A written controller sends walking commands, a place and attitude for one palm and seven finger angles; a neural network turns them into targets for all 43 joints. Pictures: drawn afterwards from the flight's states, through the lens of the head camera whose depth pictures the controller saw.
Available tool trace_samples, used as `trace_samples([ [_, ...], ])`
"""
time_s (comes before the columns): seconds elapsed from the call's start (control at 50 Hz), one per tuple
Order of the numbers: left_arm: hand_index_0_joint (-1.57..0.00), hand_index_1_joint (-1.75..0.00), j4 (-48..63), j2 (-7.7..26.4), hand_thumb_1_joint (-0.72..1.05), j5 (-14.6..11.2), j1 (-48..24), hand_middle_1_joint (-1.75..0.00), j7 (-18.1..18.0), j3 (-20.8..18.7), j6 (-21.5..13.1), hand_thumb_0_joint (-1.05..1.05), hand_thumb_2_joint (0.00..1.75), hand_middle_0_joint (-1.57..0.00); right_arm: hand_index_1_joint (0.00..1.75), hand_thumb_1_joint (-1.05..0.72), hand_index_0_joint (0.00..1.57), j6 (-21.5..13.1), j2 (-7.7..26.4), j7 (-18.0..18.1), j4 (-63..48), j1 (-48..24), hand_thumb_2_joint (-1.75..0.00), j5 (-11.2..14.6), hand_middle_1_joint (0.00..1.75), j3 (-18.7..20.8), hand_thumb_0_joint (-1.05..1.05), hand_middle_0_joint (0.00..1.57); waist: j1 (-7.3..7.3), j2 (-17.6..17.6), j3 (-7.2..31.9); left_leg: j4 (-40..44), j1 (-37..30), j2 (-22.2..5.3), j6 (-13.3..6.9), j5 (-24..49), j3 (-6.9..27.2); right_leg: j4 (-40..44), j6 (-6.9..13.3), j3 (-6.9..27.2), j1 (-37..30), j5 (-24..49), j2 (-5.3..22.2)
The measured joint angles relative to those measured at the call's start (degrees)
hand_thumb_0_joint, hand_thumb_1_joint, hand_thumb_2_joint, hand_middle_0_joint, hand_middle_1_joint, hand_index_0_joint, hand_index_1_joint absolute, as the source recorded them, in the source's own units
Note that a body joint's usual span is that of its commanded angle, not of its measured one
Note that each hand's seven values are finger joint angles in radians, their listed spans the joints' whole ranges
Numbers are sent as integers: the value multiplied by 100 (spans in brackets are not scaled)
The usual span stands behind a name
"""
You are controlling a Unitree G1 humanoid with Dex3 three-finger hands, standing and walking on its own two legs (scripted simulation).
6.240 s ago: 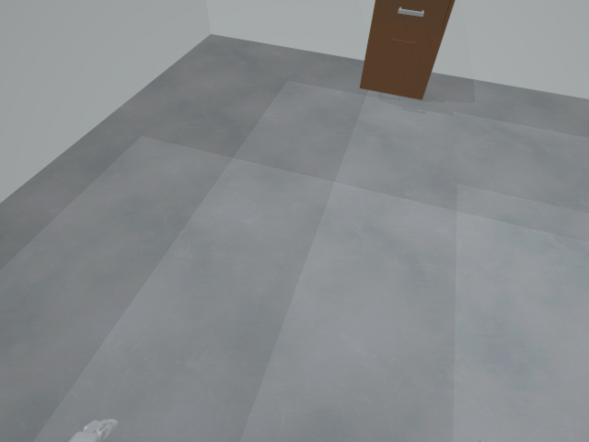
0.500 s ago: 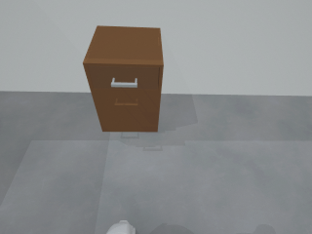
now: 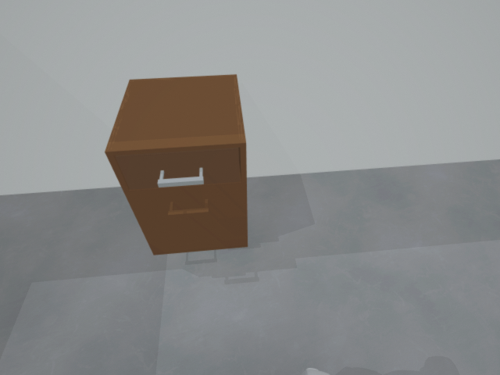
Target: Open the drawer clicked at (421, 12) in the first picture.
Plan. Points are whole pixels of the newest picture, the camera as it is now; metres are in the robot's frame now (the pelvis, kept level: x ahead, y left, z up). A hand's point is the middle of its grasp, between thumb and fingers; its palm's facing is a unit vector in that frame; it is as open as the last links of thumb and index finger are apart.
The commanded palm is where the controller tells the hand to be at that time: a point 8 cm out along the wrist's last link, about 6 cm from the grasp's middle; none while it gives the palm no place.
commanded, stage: take the last steps up to it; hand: left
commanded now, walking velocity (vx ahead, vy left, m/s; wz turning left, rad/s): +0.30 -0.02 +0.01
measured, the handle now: (181, 177) +0.74 +0.24 -0.24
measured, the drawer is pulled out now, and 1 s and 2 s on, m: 0.00 0.00 0.00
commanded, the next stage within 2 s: come to a stop and stand still in 0.54 s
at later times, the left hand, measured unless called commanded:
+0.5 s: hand out of the picture +0.09 +0.09 -0.17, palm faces +0.14 -0.98 -0.17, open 7.3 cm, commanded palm none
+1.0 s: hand (182, 300) +0.31 +0.16 -0.18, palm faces +0.07 -0.96 -0.26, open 7.4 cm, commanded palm none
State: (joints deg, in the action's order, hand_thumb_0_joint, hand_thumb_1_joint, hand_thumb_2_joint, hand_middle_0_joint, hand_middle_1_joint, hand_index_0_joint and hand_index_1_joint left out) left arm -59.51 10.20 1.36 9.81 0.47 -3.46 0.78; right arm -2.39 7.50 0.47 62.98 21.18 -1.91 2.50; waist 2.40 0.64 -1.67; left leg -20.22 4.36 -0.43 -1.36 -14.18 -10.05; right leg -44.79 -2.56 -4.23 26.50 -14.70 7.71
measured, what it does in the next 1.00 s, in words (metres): walks ahead: right foot, then left foot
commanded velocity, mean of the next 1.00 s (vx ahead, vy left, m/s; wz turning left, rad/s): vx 0.05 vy -0.01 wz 0.03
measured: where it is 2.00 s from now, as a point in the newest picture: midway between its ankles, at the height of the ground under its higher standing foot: outside the picture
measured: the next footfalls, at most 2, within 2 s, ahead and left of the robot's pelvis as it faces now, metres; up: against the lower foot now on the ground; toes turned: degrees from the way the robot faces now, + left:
right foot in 0.10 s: +0.14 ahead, -0.14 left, +0.00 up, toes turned -9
left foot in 0.64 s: +0.30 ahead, +0.08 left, +0.00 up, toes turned +10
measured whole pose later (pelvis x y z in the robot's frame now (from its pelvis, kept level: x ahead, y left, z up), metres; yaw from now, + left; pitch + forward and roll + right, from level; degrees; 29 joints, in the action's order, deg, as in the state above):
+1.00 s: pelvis +0.25 -0.05 -0.01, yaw +2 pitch -1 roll +1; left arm -57.3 11.7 1.0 9.6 -2.0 -3.4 2.6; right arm 1.9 9.5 1.9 59.3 7.1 -1.7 2.7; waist -0.1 0.8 -5.3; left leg -29.2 14.4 -3.0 -0.3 -13.9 -7.6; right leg -45.5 -1.0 -2.6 20.7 -24.1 2.9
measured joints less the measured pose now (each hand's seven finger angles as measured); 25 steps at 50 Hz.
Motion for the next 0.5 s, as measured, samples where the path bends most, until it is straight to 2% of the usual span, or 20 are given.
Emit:
trace_samples([
  [0.08,-19,-30,80,-68,91,2,-74,-30,29,22,-110,1,90,-19,30,-91,20,60,-14,-17,124,234,-90,-15,30,12,0,20,102,-106,-20,-415,-23,-183,237,-426,-10,1011,98,-146,-539,62,-173],
  [0.1,-20,-30,91,-84,91,10,-80,-30,30,29,-179,1,90,-19,30,-91,20,71,-12,-24,157,292,-90,-1,30,12,0,20,93,-140,-30,-702,44,-263,280,-626,10,1227,221,-188,-680,307,-241],
  [0.12,-20,-30,82,-132,91,21,-106,-30,18,34,-260,1,90,-19,30,-91,20,99,8,-35,205,293,-90,21,30,15,1,20,82,-229,-82,-1202,206,-375,215,-842,97,1117,345,-256,-694,333,-323],
  [0.16,-20,-30,89,-223,91,-6,-62,-30,-5,81,-381,1,90,-19,30,-91,20,195,54,-67,257,244,-90,45,30,12,1,20,50,-308,-128,-2616,770,-386,84,-1301,411,1002,503,-390,-818,54,-400],
  [0.2,-20,-30,104,-269,92,-74,71,-30,-104,4,-442,0,90,-20,30,-91,20,245,93,-94,260,158,-90,42,30,46,1,20,-36,-299,-88,-3709,1337,-371,5,-1114,562,1237,564,-482,-1072,-53,-459],
  [0.24,-20,-30,77,-203,94,-75,219,-30,-170,-24,-463,-1,90,-20,30,-91,20,262,148,-102,194,14,-90,24,30,80,1,20,-106,-281,-24,-4167,1792,-425,12,-713,600,1606,568,-550,-1341,34,-529],
  [0.36,-20,-30,-248,-202,94,-33,793,-30,-171,73,-466,-1,90,-20,30,-91,20,228,330,-109,-169,-568,-90,1,30,154,1,20,-158,-263,77,-3795,2532,-586,147,63,657,2444,626,-660,-1982,148,-701],
  [0.5,-20,-30,-578,-420,91,-14,1328,-30,-133,211,-470,0,90,-20,30,-91,19,235,357,-161,-381,-1174,-90,27,30,100,1,20,-397,-214,-10,-2557,2502,-575,160,295,581,2717,521,-717,-2471,-97,-769],
])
